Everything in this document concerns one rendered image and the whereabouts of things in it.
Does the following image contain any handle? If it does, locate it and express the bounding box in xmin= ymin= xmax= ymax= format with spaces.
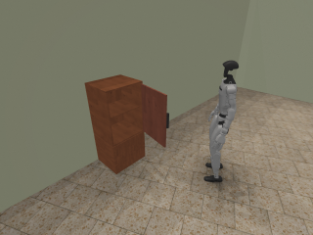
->
xmin=166 ymin=113 xmax=169 ymax=128

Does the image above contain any robot right forearm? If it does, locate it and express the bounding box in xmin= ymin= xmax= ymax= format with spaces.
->
xmin=214 ymin=103 xmax=220 ymax=113

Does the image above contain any cupboard door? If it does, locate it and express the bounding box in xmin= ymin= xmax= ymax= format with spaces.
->
xmin=141 ymin=83 xmax=167 ymax=148

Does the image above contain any robot left upper arm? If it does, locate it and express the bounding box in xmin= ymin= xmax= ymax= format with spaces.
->
xmin=226 ymin=84 xmax=237 ymax=114

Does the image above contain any left robot hand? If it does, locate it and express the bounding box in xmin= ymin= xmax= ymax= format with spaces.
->
xmin=211 ymin=134 xmax=226 ymax=152

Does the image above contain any robot right thigh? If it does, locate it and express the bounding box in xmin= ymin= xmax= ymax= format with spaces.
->
xmin=209 ymin=115 xmax=218 ymax=141

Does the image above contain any robot left forearm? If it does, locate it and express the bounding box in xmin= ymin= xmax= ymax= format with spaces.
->
xmin=219 ymin=109 xmax=235 ymax=136

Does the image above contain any humanoid robot torso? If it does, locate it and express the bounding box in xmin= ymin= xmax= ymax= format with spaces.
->
xmin=216 ymin=80 xmax=238 ymax=125

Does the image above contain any right robot hand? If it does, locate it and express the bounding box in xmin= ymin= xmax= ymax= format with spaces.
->
xmin=208 ymin=111 xmax=219 ymax=121

